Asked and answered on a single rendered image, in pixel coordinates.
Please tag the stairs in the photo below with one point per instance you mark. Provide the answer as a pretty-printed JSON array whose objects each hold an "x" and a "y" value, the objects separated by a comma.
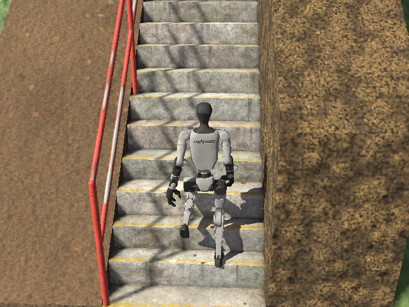
[{"x": 191, "y": 51}]

